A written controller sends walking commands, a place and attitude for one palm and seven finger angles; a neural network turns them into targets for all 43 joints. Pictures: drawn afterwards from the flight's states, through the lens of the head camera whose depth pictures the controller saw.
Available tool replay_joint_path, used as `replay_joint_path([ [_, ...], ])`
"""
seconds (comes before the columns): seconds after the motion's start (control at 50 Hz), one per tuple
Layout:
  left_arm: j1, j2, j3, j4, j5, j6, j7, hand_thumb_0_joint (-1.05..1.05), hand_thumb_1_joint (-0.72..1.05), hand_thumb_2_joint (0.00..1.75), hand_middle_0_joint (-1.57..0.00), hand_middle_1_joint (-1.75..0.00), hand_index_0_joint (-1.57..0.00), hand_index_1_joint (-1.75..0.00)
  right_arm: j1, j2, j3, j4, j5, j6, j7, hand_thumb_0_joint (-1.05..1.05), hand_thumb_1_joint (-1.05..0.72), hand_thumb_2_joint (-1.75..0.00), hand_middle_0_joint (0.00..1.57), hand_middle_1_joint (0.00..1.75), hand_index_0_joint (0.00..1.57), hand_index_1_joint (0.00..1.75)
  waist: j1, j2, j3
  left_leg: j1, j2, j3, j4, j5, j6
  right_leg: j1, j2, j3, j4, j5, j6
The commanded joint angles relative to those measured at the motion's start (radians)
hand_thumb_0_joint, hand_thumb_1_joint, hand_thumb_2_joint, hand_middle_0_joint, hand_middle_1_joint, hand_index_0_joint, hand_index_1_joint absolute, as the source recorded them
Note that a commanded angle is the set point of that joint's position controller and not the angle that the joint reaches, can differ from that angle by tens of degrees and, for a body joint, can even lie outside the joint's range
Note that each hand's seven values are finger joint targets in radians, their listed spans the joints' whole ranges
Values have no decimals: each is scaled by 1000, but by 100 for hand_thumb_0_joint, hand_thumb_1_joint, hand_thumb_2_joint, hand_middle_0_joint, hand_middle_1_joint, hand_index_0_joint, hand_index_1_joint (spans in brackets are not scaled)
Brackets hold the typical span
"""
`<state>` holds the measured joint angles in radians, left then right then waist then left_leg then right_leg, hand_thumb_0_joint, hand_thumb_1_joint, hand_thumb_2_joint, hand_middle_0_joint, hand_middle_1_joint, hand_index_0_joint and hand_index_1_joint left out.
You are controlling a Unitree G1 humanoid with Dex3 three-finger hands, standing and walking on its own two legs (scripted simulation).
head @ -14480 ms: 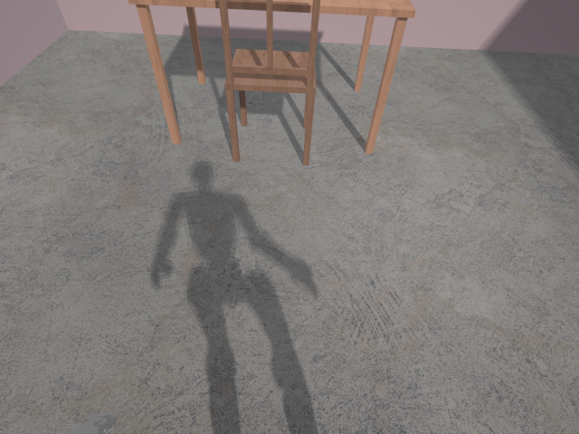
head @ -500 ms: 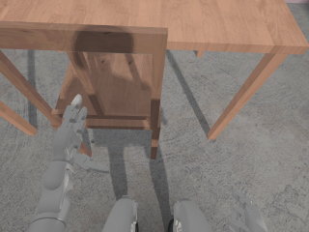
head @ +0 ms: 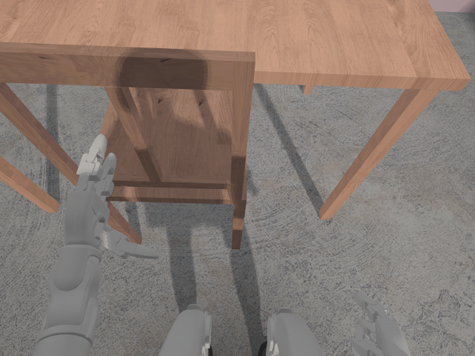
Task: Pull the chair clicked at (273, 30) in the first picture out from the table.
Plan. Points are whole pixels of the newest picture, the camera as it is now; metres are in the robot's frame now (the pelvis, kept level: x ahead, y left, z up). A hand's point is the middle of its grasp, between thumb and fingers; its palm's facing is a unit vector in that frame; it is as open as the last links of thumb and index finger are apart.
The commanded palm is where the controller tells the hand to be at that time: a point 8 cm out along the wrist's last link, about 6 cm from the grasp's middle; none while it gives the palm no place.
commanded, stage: aim the fingers beside a spindle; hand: left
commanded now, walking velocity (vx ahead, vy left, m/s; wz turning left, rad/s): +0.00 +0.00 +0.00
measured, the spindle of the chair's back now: (140, 141) +0.48 +0.20 +0.02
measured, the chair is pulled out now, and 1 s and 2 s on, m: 0.00 0.00 0.00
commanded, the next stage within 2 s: none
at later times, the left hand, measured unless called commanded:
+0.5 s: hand (139, 222) +0.32 +0.17 +0.01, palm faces -0.04 -1.00 -0.01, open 17.0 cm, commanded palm +0.31 +0.23 +0.03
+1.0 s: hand (133, 213) +0.33 +0.18 +0.04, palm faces +0.00 -1.00 -0.04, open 16.9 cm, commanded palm +0.30 +0.24 +0.03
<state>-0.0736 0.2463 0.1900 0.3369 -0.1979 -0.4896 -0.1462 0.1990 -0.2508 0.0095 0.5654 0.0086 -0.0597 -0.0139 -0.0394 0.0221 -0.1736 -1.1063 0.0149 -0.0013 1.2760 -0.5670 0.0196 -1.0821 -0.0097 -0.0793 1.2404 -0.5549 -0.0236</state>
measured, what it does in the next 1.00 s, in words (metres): stands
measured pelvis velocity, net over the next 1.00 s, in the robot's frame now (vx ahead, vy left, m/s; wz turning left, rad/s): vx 0.00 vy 0.01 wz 0.00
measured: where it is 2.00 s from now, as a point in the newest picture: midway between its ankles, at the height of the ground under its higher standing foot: outside the picture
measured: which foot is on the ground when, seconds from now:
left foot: down 0.00-1.00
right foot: down 0.00-1.00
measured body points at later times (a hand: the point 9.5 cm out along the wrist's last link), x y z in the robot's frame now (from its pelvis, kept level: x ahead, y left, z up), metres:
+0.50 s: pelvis +0.00 +0.00 +0.00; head +0.12 +0.01 +0.43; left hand +0.32 +0.23 +0.01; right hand +0.15 -0.25 -0.11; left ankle +0.02 +0.11 -0.62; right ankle +0.02 -0.11 -0.62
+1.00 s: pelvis +0.00 +0.01 +0.00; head +0.11 +0.02 +0.44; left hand +0.32 +0.23 +0.04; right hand +0.16 -0.24 -0.10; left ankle +0.02 +0.11 -0.62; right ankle +0.02 -0.11 -0.62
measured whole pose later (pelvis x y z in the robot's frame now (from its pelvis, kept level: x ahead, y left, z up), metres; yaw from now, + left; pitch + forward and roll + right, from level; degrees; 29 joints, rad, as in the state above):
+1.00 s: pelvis +0.00 +0.01 +0.00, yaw +0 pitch +23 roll -2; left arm -0.05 0.23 0.16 0.30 -0.20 -0.48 -0.16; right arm 0.19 -0.25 0.01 0.57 0.01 -0.06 -0.02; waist -0.04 0.02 -0.17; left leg -1.10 0.01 0.00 1.27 -0.57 0.03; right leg -1.08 -0.01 -0.08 1.23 -0.55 -0.02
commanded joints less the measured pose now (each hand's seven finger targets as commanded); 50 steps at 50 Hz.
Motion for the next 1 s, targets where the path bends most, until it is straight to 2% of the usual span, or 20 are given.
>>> replay_joint_path([
  [0.0, -103, 22, -53, -45, -24, 12, -70, 0, -50, 30, -6, -8, -6, -8, 31, -149, -61, -125, 12, -40, -6, 0, -90, -90, 20, 30, 20, 30, -29, -10, -290, 194, -16, -35, -162, 260, 5, 203, 17, 45, -171, 251, -4],
  [0.02, -110, 27, -56, -73, -33, 17, -84, 0, -50, 30, -6, -8, -6, -8, 36, -153, -65, -129, 16, -41, -7, 0, -90, -90, 20, 30, 20, 30, -28, -23, -324, 211, -13, -36, -158, 279, 7, 219, 14, 46, -170, 276, -2],
  [0.08, -152, 47, -67, -229, -45, 2, -90, 0, -50, 30, -6, -8, -6, -8, 28, -147, -70, -151, 16, -48, -12, 0, -90, -90, 20, 30, 20, 30, -15, 27, -404, 283, -12, -41, -161, 335, 7, 241, 10, 49, -167, 309, -2],
  [0.12, -202, 141, 18, -338, -39, -36, -44, 0, -50, 30, -6, -8, -6, -8, 25, -147, -70, -146, 6, -52, -18, 0, -90, -90, 20, 30, 20, 30, 2, 56, -460, 325, -7, -49, -160, 389, 3, 246, 11, 49, -148, 335, -4],
  [0.2, -186, 215, 119, -305, -1, -81, 57, 0, -50, 30, -6, -8, -6, -8, 23, -132, -60, -116, -11, -47, -15, 0, -90, -90, 20, 30, 20, 30, 14, 46, -399, 284, -9, -51, -158, 383, -3, 224, 17, 44, -130, 310, -5],
  [0.26, -152, 150, 86, -147, 7, -59, 55, 0, -50, 30, -6, -8, -6, -8, 10, -125, -54, -111, -8, -33, -6, 0, -90, -90, 20, 30, 20, 30, -5, -6, -314, 188, -18, -32, -156, 268, 1, 227, 18, 55, -153, 248, 2],
  [0.34, -126, 73, -3, -15, -13, 10, -42, 0, -50, 30, -6, -8, -6, -8, 20, -147, -54, -123, 11, -25, -5, 0, -90, -90, 20, 30, 20, 30, -23, -16, -280, 157, -19, -26, -163, 211, 4, 214, 19, 57, -180, 211, -2],
  [0.4, -164, 32, -70, -134, -47, 16, -104, 0, -50, 30, -6, -8, -6, -8, 23, -150, -61, -146, 19, -38, -14, 0, -90, -90, 20, 30, 20, 30, -30, 0, -375, 228, -14, -36, -155, 285, 11, 247, 14, 57, -175, 283, -3],
  [0.44, -171, 78, -41, -270, -59, -10, -100, 0, -50, 30, -6, -8, -6, -8, 30, -147, -70, -148, 16, -49, -20, 0, -90, -90, 20, 30, 20, 30, -10, 56, -456, 325, -7, -45, -162, 381, 5, 261, 12, 51, -165, 343, -4],
  [0.48, -178, 136, 11, -372, -59, -44, -59, 0, -50, 30, -6, -8, -6, -8, 31, -141, -69, -139, 8, -59, -24, 0, -90, -90, 20, 30, 20, 30, 6, 77, -482, 374, -4, -53, -169, 436, 0, 269, 12, 48, -162, 363, -5],
  [0.5, -167, 181, 53, -382, -50, -57, -27, 0, -50, 30, -6, -8, -6, -8, 31, -145, -67, -131, 2, -60, -25, 0, -90, -90, 20, 30, 20, 30, 7, 70, -465, 368, -1, -59, -167, 450, -2, 250, 16, 42, -151, 359, -5],
  [0.6, -100, 177, 110, -163, 5, -55, 53, 0, -50, 30, -6, -8, -6, -8, 18, -130, -59, -102, -7, -39, -9, 0, -90, -90, 20, 30, 20, 30, 5, 4, -297, 200, -14, -41, -165, 305, -2, 215, 19, 42, -147, 266, -3],
  [0.64, -100, 123, 63, -57, 8, -28, 28, 0, -50, 30, -6, -8, -6, -8, 13, -137, -55, -108, -2, -26, -2, 0, -90, -90, 20, 30, 20, 30, -10, -21, -248, 154, -19, -34, -165, 232, -3, 194, 19, 43, -160, 213, -1],
  [0.7, -115, 85, 13, -39, -15, 1, -41, 0, -50, 30, -6, -8, -6, -8, 17, -149, -58, -128, 10, -26, -4, 0, -90, -90, 20, 30, 20, 30, -19, -20, -286, 162, -19, -28, -161, 223, 5, 216, 20, 55, -176, 216, -5],
  [0.76, -163, 75, -33, -209, -46, -15, -88, 0, -50, 30, -6, -8, -6, -8, 17, -147, -64, -151, 15, -38, -14, 0, -90, -90, 20, 30, 20, 30, -14, 35, -417, 261, -14, -34, -160, 316, 7, 262, 14, 57, -169, 301, -3],
  [0.82, -208, 151, 19, -367, -58, -54, -68, 0, -50, 30, -6, -8, -6, -8, 24, -144, -67, -137, 7, -54, -26, 0, -90, -90, 20, 30, 20, 30, -7, 79, -485, 355, -4, -48, -158, 418, 4, 266, 16, 53, -160, 359, -3],
  [0.86, -181, 148, 32, -359, -50, -67, -31, 0, -50, 30, -6, -8, -6, -8, 22, -136, -63, -121, 1, -59, -26, 0, -90, -90, 20, 30, 20, 30, -9, 69, -453, 359, -3, -55, -162, 431, 0, 241, 16, 44, -155, 349, -1],
  [0.9, -138, 192, 96, -272, -33, -61, 4, 0, -50, 30, -6, -8, -6, -8, 22, -139, -59, -102, -5, -53, -25, 0, -90, -90, 20, 30, 20, 30, -4, 30, -387, 280, -5, -53, -158, 382, 1, 230, 21, 42, -149, 317, -1],
  [0.92, -126, 184, 108, -204, -22, -54, 15, 0, -50, 30, -6, -8, -6, -8, 19, -136, -58, -96, -3, -46, -22, 0, -90, -90, 20, 30, 20, 30, -7, 12, -343, 242, -7, -48, -158, 347, -1, 218, 21, 41, -148, 298, 0],
  [0.98, -110, 106, 47, -64, -11, -14, -2, 0, -50, 30, -6, -8, -6, -8, 11, -140, -55, -102, 0, -32, -9, 0, -90, -90, 20, 30, 20, 30, -19, -5, -263, 179, -15, -40, -164, 248, -3, 181, 20, 38, -160, 223, 0],
])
